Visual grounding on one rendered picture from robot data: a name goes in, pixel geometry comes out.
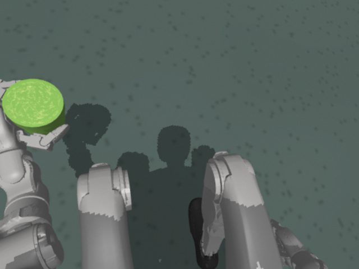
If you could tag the left robot hand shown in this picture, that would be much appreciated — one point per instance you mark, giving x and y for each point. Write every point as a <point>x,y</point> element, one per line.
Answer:
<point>14,137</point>

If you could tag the right robot hand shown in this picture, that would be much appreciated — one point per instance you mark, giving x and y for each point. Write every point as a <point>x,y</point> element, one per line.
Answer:
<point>288,243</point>

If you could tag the left robot arm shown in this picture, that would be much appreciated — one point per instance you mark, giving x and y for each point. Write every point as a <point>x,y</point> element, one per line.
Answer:
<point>27,239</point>

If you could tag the right robot foot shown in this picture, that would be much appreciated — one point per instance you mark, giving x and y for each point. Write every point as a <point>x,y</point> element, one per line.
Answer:
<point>196,224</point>

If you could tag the right robot arm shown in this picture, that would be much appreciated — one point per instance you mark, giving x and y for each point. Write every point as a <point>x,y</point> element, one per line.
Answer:
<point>306,260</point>

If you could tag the cup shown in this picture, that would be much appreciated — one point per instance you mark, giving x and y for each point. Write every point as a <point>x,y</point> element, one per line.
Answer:
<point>34,105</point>

